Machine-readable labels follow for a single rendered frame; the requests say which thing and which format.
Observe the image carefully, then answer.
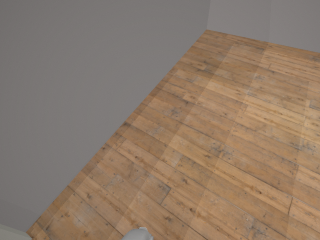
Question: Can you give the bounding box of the left robot thigh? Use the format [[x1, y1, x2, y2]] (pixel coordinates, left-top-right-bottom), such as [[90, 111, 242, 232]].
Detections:
[[121, 228, 154, 240]]

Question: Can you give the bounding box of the panel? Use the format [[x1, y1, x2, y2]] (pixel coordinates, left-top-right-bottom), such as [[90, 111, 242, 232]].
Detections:
[[0, 224, 32, 240]]

